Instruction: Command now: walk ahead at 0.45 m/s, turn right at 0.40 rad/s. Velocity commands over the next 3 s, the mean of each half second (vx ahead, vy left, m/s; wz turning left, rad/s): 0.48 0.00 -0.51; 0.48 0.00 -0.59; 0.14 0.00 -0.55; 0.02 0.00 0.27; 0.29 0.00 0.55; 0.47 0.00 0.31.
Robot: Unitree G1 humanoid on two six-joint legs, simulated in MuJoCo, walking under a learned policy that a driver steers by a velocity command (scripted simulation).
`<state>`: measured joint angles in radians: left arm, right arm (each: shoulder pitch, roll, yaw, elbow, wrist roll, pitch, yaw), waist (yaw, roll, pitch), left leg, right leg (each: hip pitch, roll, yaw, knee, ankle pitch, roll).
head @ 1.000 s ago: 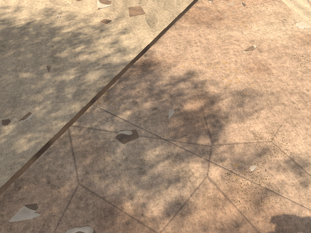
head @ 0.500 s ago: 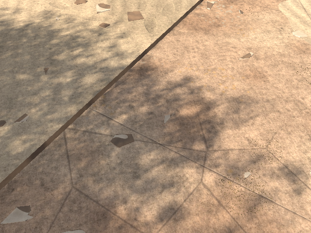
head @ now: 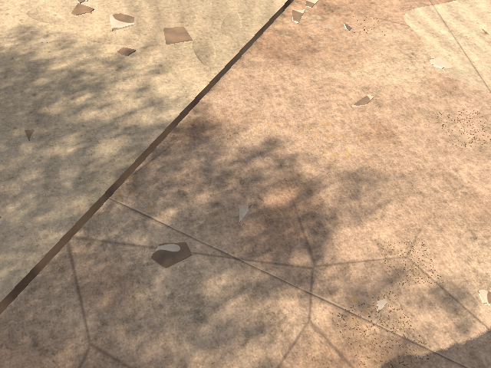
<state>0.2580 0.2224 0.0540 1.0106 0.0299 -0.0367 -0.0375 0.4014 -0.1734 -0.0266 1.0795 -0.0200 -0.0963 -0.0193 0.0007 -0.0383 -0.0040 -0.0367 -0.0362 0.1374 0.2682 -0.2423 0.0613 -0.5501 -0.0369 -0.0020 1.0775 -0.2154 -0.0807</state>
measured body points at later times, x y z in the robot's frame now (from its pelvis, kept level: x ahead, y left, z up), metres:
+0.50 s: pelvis +0.26 -0.05 -0.01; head +0.29 -0.07 +0.44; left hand +0.37 +0.20 -0.15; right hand +0.32 -0.33 -0.13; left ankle +0.34 +0.11 -0.66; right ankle +0.26 -0.08 -0.75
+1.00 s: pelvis +0.55 -0.09 -0.01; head +0.59 -0.10 +0.44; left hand +0.76 +0.11 -0.14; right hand +0.52 -0.38 -0.11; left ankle +0.64 -0.04 -0.75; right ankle +0.43 -0.15 -0.66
